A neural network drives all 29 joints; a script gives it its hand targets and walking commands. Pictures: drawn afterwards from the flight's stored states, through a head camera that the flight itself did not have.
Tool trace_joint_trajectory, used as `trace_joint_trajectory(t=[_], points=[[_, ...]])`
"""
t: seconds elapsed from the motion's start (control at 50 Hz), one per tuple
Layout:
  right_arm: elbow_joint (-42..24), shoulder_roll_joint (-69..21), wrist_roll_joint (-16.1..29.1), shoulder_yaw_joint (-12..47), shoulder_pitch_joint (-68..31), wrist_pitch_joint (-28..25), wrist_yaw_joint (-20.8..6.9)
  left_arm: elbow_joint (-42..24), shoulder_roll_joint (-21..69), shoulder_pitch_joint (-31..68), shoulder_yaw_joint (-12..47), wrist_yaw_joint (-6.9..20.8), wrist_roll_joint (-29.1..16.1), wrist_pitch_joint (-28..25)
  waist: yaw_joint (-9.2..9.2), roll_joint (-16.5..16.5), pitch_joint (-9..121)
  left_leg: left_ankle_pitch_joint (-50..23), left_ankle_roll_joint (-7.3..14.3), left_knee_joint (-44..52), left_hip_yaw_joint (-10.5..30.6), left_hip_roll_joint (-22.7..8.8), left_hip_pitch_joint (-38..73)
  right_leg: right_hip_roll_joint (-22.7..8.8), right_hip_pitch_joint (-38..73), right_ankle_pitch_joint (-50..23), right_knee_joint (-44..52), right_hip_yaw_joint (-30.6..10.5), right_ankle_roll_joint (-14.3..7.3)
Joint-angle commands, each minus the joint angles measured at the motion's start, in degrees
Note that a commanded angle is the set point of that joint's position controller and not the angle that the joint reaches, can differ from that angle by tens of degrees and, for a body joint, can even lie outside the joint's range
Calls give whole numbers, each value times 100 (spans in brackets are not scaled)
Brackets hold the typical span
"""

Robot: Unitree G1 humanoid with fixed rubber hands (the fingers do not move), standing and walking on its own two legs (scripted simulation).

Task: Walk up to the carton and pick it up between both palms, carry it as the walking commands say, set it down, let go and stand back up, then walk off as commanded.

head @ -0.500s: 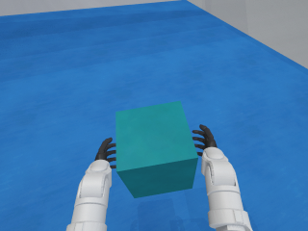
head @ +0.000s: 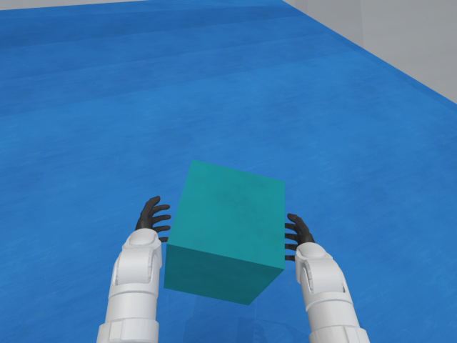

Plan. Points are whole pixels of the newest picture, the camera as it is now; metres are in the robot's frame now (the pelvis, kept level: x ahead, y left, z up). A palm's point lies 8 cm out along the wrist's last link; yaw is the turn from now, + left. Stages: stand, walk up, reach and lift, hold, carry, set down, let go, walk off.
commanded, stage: carry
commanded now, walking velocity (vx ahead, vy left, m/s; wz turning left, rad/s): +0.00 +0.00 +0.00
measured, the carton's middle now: (221, 236) +0.36 +0.03 -0.10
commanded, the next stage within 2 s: none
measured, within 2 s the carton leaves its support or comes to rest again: neither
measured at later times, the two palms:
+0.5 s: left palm (146, 242) +0.28 +0.17 -0.01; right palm (303, 214) +0.33 -0.11 +0.06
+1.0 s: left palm (142, 241) +0.27 +0.17 +0.01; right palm (306, 240) +0.29 -0.12 +0.04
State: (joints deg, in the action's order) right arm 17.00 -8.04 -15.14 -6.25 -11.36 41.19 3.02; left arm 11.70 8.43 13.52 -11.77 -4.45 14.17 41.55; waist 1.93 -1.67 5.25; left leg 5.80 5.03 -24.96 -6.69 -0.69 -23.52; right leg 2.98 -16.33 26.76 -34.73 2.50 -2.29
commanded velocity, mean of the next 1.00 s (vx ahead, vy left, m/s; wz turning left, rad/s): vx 0.00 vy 0.00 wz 0.00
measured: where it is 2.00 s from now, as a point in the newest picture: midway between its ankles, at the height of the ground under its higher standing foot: outside the picture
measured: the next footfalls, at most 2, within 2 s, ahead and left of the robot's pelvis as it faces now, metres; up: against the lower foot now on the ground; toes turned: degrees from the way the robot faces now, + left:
right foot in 0.04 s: +0.01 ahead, -0.12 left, +0.00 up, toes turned +14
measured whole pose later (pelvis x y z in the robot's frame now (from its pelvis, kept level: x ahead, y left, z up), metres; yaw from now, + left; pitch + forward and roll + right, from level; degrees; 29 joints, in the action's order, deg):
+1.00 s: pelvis +0.00 +0.02 -0.01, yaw -1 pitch +3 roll -1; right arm 14.7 -8.5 -14.1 -7.6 -13.7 41.1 3.2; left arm 12.2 7.9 10.8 -10.9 -3.3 14.1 43.9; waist 0.1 -1.7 8.3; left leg 7.5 6.4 -27.2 -9.1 1.5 -23.2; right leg 1.0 -14.2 18.8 -30.1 1.0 -0.6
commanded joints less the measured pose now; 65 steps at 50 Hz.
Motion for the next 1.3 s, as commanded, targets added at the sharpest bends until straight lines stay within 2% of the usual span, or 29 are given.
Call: trace_joint_trajectory(t=[0.0, 0.02, 0.04, 0.06, 0.1, 0.12, 0.14, 0.18, 0.2, 0.22, 0.26, 0.3, 0.36, 0.44, 0.54, 0.56, 0.6, 0.64, 0.7, 0.76, 0.82, 0.84, 0.9, 1.02, 1.04, 1.12, 1.18, 1.22, 1.28], points=[[-2773, -5203, 1940, 3399, -3846, -609, -1226, -907, 5674, 2540, 3645, 1618, -1967, -351, -132, -33, 2332, -41, -339, -81, 974, -797, 1173, -926, 1167, -2054, 1097, -915, -314], [-2505, -5046, 1833, 3178, -3927, -598, -1208, -365, 5420, 2193, 3264, 1636, -1715, -320, -151, -279, 2098, -197, -216, -279, 929, -783, 860, -1246, 1229, -2804, 1233, -1031, -322], [-2173, -5073, 1952, 3132, -3853, -561, -1274, -545, 5319, 2472, 3369, 1612, -1804, -305, -178, 80, 1960, 38, -182, -277, 862, -631, 765, -1254, 1049, -2798, 1116, -1084, -385], [-2290, -5075, 1945, 3135, -4024, -541, -1282, -75, 5497, 2230, 3234, 1622, -1624, -279, -192, -278, 1788, 474, -112, -122, 657, -467, 804, -1496, 571, -2238, 1070, -1100, -439], [-2283, -4939, 1940, 3102, -4124, -526, -1315, -4, 5396, 2341, 3108, 1639, -1485, -360, -253, -140, 1586, 258, -13, -163, 806, -592, 1317, -1271, 37, -1395, 1154, -931, -335], [-2114, -4966, 1993, 3098, -4102, -520, -1294, 135, 5322, 2251, 3115, 1638, -1521, -383, -176, 208, 1742, -249, -39, -227, 947, -714, 1219, -1126, 443, -2116, 953, -867, -275], [-1864, -5103, 1982, 3114, -3935, -470, -1325, -240, 5377, 2571, 3223, 1602, -1657, -430, -174, 64, 1797, -509, -35, -198, 931, -796, 1127, -1086, 688, -2570, 811, -678, -217], [-1746, -5018, 1913, 2969, -3683, -400, -1338, -24, 5425, 2276, 3193, 1583, -1540, -323, -165, 68, 1880, -1519, -31, -248, 868, -875, 1399, -1025, 517, -2599, 470, -550, -175], [-1479, -5083, 1928, 2893, -3528, -342, -1358, -131, 5490, 2407, 3397, 1566, -1635, -268, -172, 501, 1975, -1453, -51, -190, 988, -854, 1575, -918, 457, -2218, 439, -627, -156], [-1352, -5068, 1820, 2818, -3223, -323, -1366, -114, 5366, 2169, 3230, 1568, -1501, -300, -207, 24, 2074, -1904, -43, -191, 1088, -1015, 1792, -852, 283, -2028, 373, -535, -120], [-885, -5067, 1684, 2670, -2663, -205, -1436, -177, 5382, 2059, 3311, 1589, -1509, -218, -175, 556, 2105, -2473, 5, -326, 945, -982, 1746, -950, 411, -2496, 346, -573, -126], [-600, -5171, 1548, 2535, -2520, -216, -1468, -188, 5278, 2106, 3225, 1611, -1427, -267, -185, 409, 2461, -2543, 63, -489, 1032, -987, 1846, -997, 719, -2642, 321, -579, -144], [-27, -5359, 1422, 2465, -2011, -112, -1498, -583, 5270, 2622, 3338, 1642, -1569, -306, -225, 353, 2131, -2156, 59, -420, 946, -951, 1838, -1032, 383, -2692, 407, -730, -113], [269, -5881, 1446, 2439, -1664, -107, -1512, -1827, 5250, 4056, 3898, 1694, -1941, -478, -321, 230, 1649, -848, 19, -31, 1123, -904, 1743, -841, -158, -1234, 542, -650, -177], [461, -5896, 1342, 2333, -1949, -185, -1485, -1755, 5120, 4394, 3732, 1625, -1868, -514, -287, 74, 1440, 487, 2, 109, 1158, -880, 1423, -802, -359, -624, 915, -755, -188], [264, -5962, 1420, 2449, -2122, -221, -1463, -1772, 5225, 4409, 3915, 1650, -1964, -526, -312, -14, 1266, 759, 4, 215, 1167, -788, 1376, -850, -572, -268, 1045, -795, -228], [-303, -5896, 1614, 2675, -2328, -264, -1455, -2006, 5410, 4388, 4129, 1628, -2087, -507, -257, 734, 1939, 565, -18, 281, 1322, -883, 1536, -764, -157, -632, 662, -685, -226], [-350, -5939, 1668, 2710, -2269, -209, -1440, -1868, 5311, 4154, 4032, 1620, -2054, -480, -224, 448, 2054, 228, -23, 201, 1177, -830, 1703, -801, -99, -1005, 660, -683, -208], [-694, -5714, 1787, 2830, -2481, -213, -1437, -1725, 5334, 4036, 4042, 1586, -2055, -399, -234, 1002, 2017, 237, -105, 449, 1394, -1039, 1858, -565, -454, -691, 273, -426, -126], [-542, -5527, 1662, 2743, -2557, -207, -1454, -1046, 5107, 3362, 3640, 1585, -1892, -334, -144, 284, 1869, 769, 46, 516, 1324, -1060, 1353, -646, -59, -748, 688, -486, -127], [-368, -5680, 1573, 2745, -2420, -135, -1479, -771, 5111, 3085, 3385, 1627, -1639, -320, -180, -258, 2183, 300, -184, 338, 1320, -957, 1269, -725, 412, -827, 748, -630, -224], [-348, -5646, 1605, 2792, -2474, -125, -1491, -658, 5170, 3022, 3292, 1638, -1666, -318, -174, -252, 1960, 619, -362, 508, 1406, -991, 1131, -633, 300, -518, 735, -586, -206], [-622, -5638, 1574, 2827, -2727, -217, -1471, -730, 5198, 3166, 3217, 1672, -1597, -373, -200, -260, 1585, 706, -149, 270, 1088, -826, 1226, -780, -219, -782, 1079, -755, -220], [-256, -5522, 1495, 2370, -2636, -256, -1528, -986, 5443, 3983, 3627, 1688, -1824, -330, -285, 1009, 1476, 894, -233, 480, 1117, -813, 1382, -678, -646, -755, 621, -653, -178], [-328, -5562, 1516, 2494, -2454, -234, -1499, -1094, 5463, 3823, 3663, 1679, -1860, -365, -257, 587, 1601, 886, -179, 444, 1079, -846, 1308, -677, -504, -841, 653, -573, -168], [24, -5552, 1390, 2459, -2071, -183, -1453, -1015, 5315, 3585, 3639, 1614, -1801, -356, -277, 396, 1976, 188, -67, 199, 1245, -946, 1572, -742, -316, -997, 639, -612, -193], [-932, -5784, 1819, 2983, -2509, -222, -1448, -1497, 5334, 3375, 3833, 1609, -1922, -416, -222, 6, 2465, -974, 2, -221, 912, -838, 1872, -882, 69, -1642, 636, -553, -163], [-1359, -5597, 1924, 3143, -3061, -267, -1429, -1270, 5416, 3224, 3710, 1566, -1853, -391, -186, -188, 2514, -832, -83, -187, 1033, -883, 1854, -850, 233, -1732, 643, -576, -139], [-1514, -5553, 1901, 3167, -3042, -176, -1405, -1092, 5256, 2740, 3561, 1597, -1704, -291, -160, -30, 2280, -945, -71, -138, 903, -849, 1516, -982, 401, -1848, 588, -608, -194]])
